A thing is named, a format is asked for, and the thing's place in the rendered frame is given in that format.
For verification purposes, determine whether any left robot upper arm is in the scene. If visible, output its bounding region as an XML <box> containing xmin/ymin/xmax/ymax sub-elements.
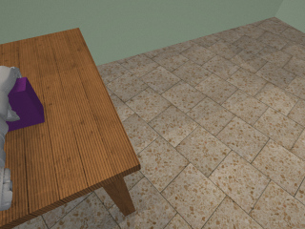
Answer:
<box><xmin>0</xmin><ymin>166</ymin><xmax>12</xmax><ymax>211</ymax></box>

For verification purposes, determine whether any sponge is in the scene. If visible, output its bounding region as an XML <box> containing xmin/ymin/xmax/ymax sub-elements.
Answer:
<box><xmin>6</xmin><ymin>76</ymin><xmax>45</xmax><ymax>132</ymax></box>

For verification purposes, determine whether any left robot hand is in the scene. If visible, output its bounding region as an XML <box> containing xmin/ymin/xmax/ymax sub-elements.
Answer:
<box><xmin>0</xmin><ymin>65</ymin><xmax>23</xmax><ymax>122</ymax></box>

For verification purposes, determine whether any table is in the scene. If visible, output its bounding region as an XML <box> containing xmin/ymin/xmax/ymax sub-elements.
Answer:
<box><xmin>0</xmin><ymin>28</ymin><xmax>141</xmax><ymax>229</ymax></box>

